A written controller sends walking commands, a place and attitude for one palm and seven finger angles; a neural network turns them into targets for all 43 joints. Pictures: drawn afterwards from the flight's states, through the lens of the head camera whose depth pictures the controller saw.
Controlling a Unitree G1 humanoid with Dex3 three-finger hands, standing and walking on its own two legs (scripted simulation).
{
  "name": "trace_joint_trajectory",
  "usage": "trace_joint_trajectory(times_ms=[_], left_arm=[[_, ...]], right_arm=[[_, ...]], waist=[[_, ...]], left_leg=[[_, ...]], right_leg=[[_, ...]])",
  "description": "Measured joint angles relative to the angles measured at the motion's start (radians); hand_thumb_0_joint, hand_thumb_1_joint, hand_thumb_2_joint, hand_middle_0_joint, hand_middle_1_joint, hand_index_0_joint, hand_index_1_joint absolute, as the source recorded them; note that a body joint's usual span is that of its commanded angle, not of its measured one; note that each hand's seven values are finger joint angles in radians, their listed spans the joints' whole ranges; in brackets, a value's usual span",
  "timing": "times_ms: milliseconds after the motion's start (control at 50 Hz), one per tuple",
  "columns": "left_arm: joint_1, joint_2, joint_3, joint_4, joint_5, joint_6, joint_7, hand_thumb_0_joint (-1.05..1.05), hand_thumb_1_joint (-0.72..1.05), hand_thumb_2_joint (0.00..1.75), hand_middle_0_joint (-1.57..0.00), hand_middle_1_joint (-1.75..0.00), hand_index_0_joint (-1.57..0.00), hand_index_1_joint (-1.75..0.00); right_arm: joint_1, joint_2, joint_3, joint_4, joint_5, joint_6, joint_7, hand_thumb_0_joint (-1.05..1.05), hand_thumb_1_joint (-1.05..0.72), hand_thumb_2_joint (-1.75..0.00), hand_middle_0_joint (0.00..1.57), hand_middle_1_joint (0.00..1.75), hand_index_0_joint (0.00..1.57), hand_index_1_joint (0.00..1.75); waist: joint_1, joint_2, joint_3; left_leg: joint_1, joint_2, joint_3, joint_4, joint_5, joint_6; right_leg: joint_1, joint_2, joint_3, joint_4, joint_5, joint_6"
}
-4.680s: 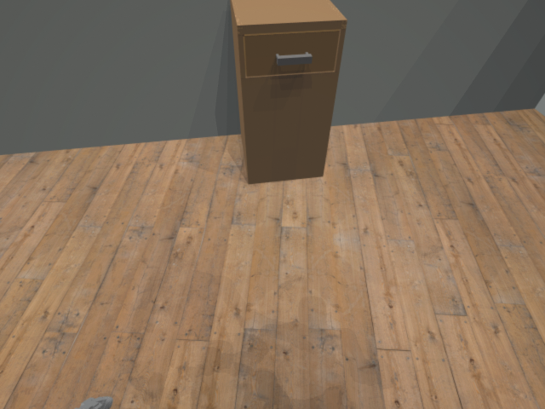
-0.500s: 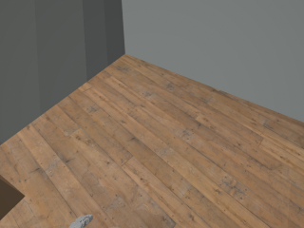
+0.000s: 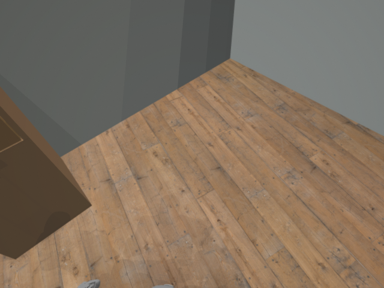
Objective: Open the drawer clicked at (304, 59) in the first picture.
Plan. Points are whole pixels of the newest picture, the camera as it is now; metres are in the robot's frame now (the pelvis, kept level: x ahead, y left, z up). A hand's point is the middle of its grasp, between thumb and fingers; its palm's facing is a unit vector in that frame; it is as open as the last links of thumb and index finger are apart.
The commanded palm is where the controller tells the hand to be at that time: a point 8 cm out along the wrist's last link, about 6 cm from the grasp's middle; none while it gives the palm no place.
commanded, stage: turn to face it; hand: left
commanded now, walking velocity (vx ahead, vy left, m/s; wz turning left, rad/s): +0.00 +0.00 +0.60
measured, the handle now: out of the picture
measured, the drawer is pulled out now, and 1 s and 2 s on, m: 0.00 0.00 0.00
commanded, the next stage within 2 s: take the last steps up to it in 1.06 s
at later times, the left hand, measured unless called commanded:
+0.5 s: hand out of the picture -0.06 +0.24 -0.17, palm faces +0.36 -0.89 -0.27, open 7.4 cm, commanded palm none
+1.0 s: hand out of the picture -0.02 +0.18 -0.13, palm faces +0.54 -0.79 -0.28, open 7.4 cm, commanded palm none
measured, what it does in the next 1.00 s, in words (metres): steps on the spot, turning left: left foot, then right foot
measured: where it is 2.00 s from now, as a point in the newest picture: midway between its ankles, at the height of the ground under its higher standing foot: outside the picture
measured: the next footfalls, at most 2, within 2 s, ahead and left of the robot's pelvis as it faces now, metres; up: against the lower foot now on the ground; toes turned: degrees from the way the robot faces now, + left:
left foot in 0.42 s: -0.02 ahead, +0.13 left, +0.00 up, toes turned +23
right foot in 0.84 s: +0.08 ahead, -0.09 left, +0.00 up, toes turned +27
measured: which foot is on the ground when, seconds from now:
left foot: up 0.00-0.40, down 0.42-0.84, up 0.86-1.00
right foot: down 0.00-0.42, up 0.44-0.82, down 0.84-1.00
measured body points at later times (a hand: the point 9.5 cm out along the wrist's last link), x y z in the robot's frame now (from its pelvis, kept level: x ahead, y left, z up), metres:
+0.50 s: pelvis -0.02 +0.02 +0.00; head +0.01 +0.05 +0.45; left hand -0.08 +0.29 -0.15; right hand +0.18 -0.19 -0.12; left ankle -0.05 +0.11 -0.73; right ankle -0.01 -0.13 -0.68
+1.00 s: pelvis +0.00 -0.03 +0.01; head +0.04 -0.05 +0.46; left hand -0.05 +0.22 -0.10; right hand +0.18 -0.22 -0.15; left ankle -0.11 +0.08 -0.64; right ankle +0.04 -0.11 -0.73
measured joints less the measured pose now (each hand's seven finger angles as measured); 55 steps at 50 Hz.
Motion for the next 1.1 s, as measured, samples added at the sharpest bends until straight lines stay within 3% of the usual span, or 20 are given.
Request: trace_joint_trajectory(times_ms=[40,80,160,240,340,400,440,480,520,580,700,780,820,840,860,920,980,1040,1100], left_arm=[[0.006,-0.022,-0.012,-0.011,0.004,-0.008,0.002,0.01,0.91,0.9,-0.2,-0.3,-0.2,-0.3],[0.019,-0.038,-0.02,-0.016,0.007,-0.01,0.003,0.01,0.91,0.9,-0.2,-0.3,-0.2,-0.3],[0.034,-0.052,-0.032,-0.012,0.012,-0.01,0.002,0.0,0.9,0.9,-0.2,-0.3,-0.2,-0.3],[0.043,-0.045,-0.031,-0.006,0.016,-0.011,0.001,0.0,0.91,0.9,-0.21,-0.3,-0.2,-0.3],[0.058,-0.009,-0.019,0.007,0.02,-0.006,-0.005,0.0,0.91,0.9,-0.21,-0.3,-0.2,-0.3],[0.076,0.021,-0.004,0.019,0.014,0.002,-0.007,0.0,0.91,0.9,-0.21,-0.3,-0.2,-0.3],[0.079,0.047,0.008,0.03,0.008,0.02,-0.009,0.0,0.91,0.9,-0.2,-0.3,-0.2,-0.3],[0.068,0.065,0.017,0.046,0.008,0.045,-0.003,0.01,0.91,0.9,-0.2,-0.3,-0.2,-0.3],[0.049,0.073,0.025,0.052,0.007,0.055,-0.004,0.01,0.91,0.9,-0.2,-0.3,-0.2,-0.3],[0.028,0.075,0.027,0.038,0.006,0.046,-0.011,0.01,0.91,0.9,-0.2,-0.3,-0.2,-0.3],[-0.013,0.057,0.019,0.005,0.002,0.037,-0.008,0.01,0.91,0.9,-0.2,-0.3,-0.2,-0.3],[-0.04,0.032,0.006,-0.014,-0.004,0.028,-0.005,0.01,0.91,0.9,-0.2,-0.3,-0.2,-0.3],[-0.045,0.019,-0.002,-0.026,-0.007,0.017,-0.005,0.01,0.91,0.9,-0.2,-0.3,-0.2,-0.3],[-0.043,0.014,-0.006,-0.033,-0.006,0.007,-0.005,0.01,0.91,0.9,-0.2,-0.3,-0.2,-0.3],[-0.044,0.001,-0.01,-0.033,-0.001,-0.003,-0.002,0.01,0.91,0.9,-0.2,-0.3,-0.2,-0.3],[-0.027,-0.029,-0.028,-0.036,0.005,-0.011,-0.001,0.0,0.91,0.9,-0.2,-0.3,-0.2,-0.3],[-0.004,-0.047,-0.034,-0.024,0.007,-0.008,0.001,0.0,0.9,0.9,-0.2,-0.3,-0.2,-0.3],[0.017,-0.056,-0.036,-0.006,0.008,-0.013,0.002,0.0,0.9,0.9,-0.2,-0.3,-0.2,-0.3],[0.041,-0.057,-0.037,0.012,0.011,-0.019,0.001,0.0,0.9,0.9,-0.2,-0.3,-0.2,-0.3]], right_arm=[[-0.004,-0.013,-0.01,0.004,-0.005,0.014,0.002,0.01,-0.91,-0.9,0.21,0.3,0.2,0.3],[-0.013,-0.021,-0.015,0.006,-0.007,0.022,0.008,0.01,-0.91,-0.9,0.2,0.3,0.2,0.3],[-0.029,-0.025,-0.017,0.003,-0.006,0.025,0.019,0.01,-0.91,-0.9,0.2,0.3,0.2,0.3],[-0.045,-0.02,-0.011,0.006,-0.005,0.033,0.022,0.01,-0.91,-0.9,0.2,0.3,0.19,0.3],[-0.078,-0.01,0.006,-0.001,0.001,0.026,0.021,0.01,-0.91,-0.9,0.2,0.3,0.19,0.3],[-0.087,-0.005,0.017,-0.02,0.001,0.008,0.022,0.01,-0.91,-0.9,0.2,0.3,0.19,0.3],[-0.094,0.004,0.02,-0.031,0.0,-0.012,0.022,0.01,-0.91,-0.9,0.2,0.3,0.2,0.3],[-0.09,0.015,0.028,-0.036,0.001,-0.026,0.016,0.01,-0.91,-0.9,0.2,0.3,0.2,0.3],[-0.077,0.022,0.033,-0.036,-0.002,-0.029,0.006,0.0,-0.91,-0.9,0.2,0.3,0.2,0.3],[-0.059,0.028,0.038,-0.025,-0.002,-0.026,0.0,0.0,-0.91,-0.9,0.21,0.3,0.2,0.3],[-0.021,0.037,0.036,-0.008,-0.005,-0.021,0.0,0.01,-0.91,-0.9,0.21,0.3,0.2,0.3],[-0.001,0.032,0.027,0.001,-0.008,-0.012,0.0,0.01,-0.91,-0.9,0.21,0.3,0.2,0.3],[0.01,0.026,0.022,0.004,-0.007,-0.007,-0.001,0.01,-0.91,-0.9,0.21,0.3,0.2,0.3],[0.016,0.022,0.018,0.005,-0.004,-0.005,0.0,0.01,-0.91,-0.9,0.21,0.3,0.2,0.3],[0.017,0.014,0.013,0.008,0.0,-0.002,0.0,0.01,-0.91,-0.9,0.21,0.3,0.2,0.3],[0.025,-0.002,-0.002,0.02,-0.004,0.015,-0.001,0.01,-0.91,-0.9,0.21,0.3,0.2,0.3],[0.029,-0.011,-0.007,0.031,-0.007,0.021,0.006,0.01,-0.91,-0.9,0.2,0.3,0.2,0.3],[0.028,-0.011,-0.006,0.042,-0.007,0.022,0.008,0.01,-0.91,-0.9,0.2,0.3,0.2,0.3],[0.018,-0.008,0.0,0.057,-0.005,0.026,0.006,0.01,-0.91,-0.9,0.2,0.3,0.2,0.3]], waist=[[0.003,0.003,-0.001],[0.005,-0.004,0.0],[0.0,-0.028,0.01],[0.011,-0.054,0.024],[0.039,-0.08,0.042],[0.046,-0.093,0.039],[0.049,-0.115,0.043],[0.049,-0.121,0.046],[0.044,-0.114,0.044],[0.04,-0.102,0.041],[0.017,-0.078,0.029],[-0.004,-0.054,0.024],[-0.01,-0.042,0.019],[-0.009,-0.039,0.013],[-0.009,-0.02,0.016],[-0.013,-0.004,0.01],[-0.013,-0.004,0.005],[-0.009,-0.016,0.005],[0.003,-0.03,0.008]], left_leg=[[-0.064,-0.012,0.016,0.204,-0.118,-0.007],[-0.11,-0.003,0.048,0.385,-0.113,-0.021],[-0.122,0.036,0.09,0.494,-0.07,-0.049],[-0.068,0.065,0.117,0.384,-0.095,-0.061],[0.033,0.068,0.16,0.158,-0.126,-0.046],[0.123,0.059,0.192,-0.04,-0.026,-0.024],[0.123,0.042,0.189,-0.05,0.027,0.024],[0.116,0.035,0.174,-0.032,-0.013,0.048],[0.125,0.03,0.149,-0.061,-0.01,0.053],[0.142,0.018,0.116,-0.123,0.034,0.051],[0.148,-0.003,0.054,-0.175,0.075,0.048],[0.126,-0.013,0.012,-0.152,0.074,0.03],[0.107,-0.02,-0.007,-0.122,0.063,0.016],[0.091,-0.026,-0.014,-0.095,0.052,0.007],[0.07,-0.022,-0.02,-0.043,0.021,0.004],[-0.022,-0.031,0.004,0.246,-0.139,-0.005],[-0.076,-0.006,0.041,0.451,-0.095,-0.021],[-0.073,0.025,0.057,0.485,-0.064,-0.04],[-0.041,0.045,0.064,0.424,-0.082,-0.051]], right_leg=[[0.012,-0.017,-0.03,0.007,-0.006,-0.029],[0.038,-0.034,-0.053,-0.018,0.0,-0.036],[0.075,-0.065,-0.1,-0.06,0.017,-0.037],[0.085,-0.091,-0.149,-0.07,0.019,-0.035],[0.068,-0.123,-0.203,-0.034,0.002,-0.019],[0.042,-0.149,-0.235,0.035,-0.034,0.004],[-0.021,-0.167,-0.185,0.176,-0.119,0.031],[-0.096,-0.139,-0.093,0.35,-0.205,0.049],[-0.153,-0.112,-0.038,0.463,-0.172,0.059],[-0.199,-0.095,0.009,0.51,-0.096,0.071],[-0.178,-0.062,0.046,0.386,-0.089,0.08],[-0.107,-0.025,0.046,0.217,-0.1,0.069],[-0.049,-0.007,0.037,0.091,-0.042,0.061],[-0.013,-0.003,0.03,0.012,0.005,0.047],[-0.007,0.005,0.017,0.001,0.02,0.01],[0.009,-0.011,-0.019,0.004,0.006,-0.044],[0.044,-0.027,-0.045,-0.045,0.023,-0.049],[0.066,-0.04,-0.069,-0.08,0.039,-0.051],[0.076,-0.051,-0.089,-0.097,0.046,-0.05]])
